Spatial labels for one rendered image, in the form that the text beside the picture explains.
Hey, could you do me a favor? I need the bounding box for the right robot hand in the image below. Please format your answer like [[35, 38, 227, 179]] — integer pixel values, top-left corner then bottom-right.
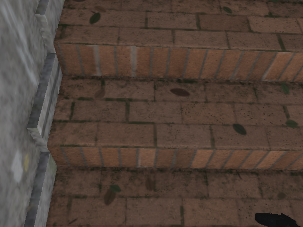
[[255, 213, 300, 227]]

